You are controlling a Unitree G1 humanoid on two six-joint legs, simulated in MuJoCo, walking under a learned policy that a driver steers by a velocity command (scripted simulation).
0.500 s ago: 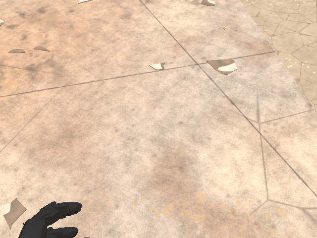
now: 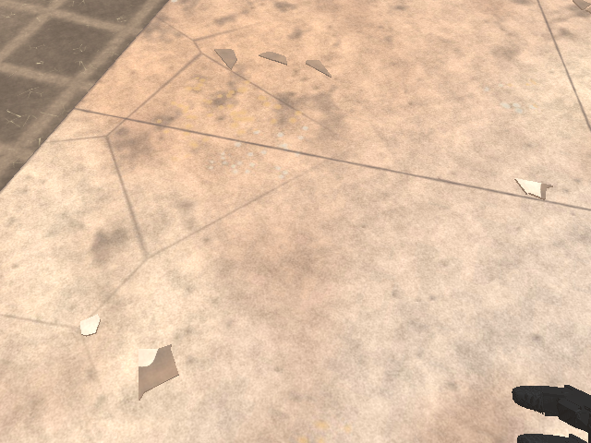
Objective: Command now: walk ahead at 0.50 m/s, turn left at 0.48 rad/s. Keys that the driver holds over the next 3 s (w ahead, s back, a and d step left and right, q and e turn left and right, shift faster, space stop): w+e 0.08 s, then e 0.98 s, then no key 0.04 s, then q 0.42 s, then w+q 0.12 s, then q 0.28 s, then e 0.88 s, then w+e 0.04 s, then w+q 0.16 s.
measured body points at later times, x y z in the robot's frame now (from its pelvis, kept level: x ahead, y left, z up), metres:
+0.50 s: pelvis +0.23 +0.00 +0.01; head +0.26 -0.01 +0.46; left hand +0.41 +0.24 -0.09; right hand +0.32 -0.29 -0.11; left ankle +0.13 +0.08 -0.71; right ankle +0.32 -0.10 -0.72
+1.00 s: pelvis +0.30 +0.04 +0.02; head +0.34 +0.04 +0.47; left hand +0.57 +0.23 -0.07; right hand +0.30 -0.28 -0.07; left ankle +0.36 +0.14 -0.71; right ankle +0.29 -0.09 -0.67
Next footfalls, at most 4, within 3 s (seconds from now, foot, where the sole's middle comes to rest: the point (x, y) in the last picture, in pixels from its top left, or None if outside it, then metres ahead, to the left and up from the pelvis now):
0.48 right None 0.37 -0.11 -0.75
0.92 left None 0.40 0.12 -0.75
1.28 right None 0.26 -0.11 -0.75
1.60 left None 0.38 0.11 -0.75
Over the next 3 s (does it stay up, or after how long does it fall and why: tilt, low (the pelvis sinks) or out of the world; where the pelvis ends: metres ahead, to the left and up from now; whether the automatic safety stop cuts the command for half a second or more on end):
stays up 0.45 -0.01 0.02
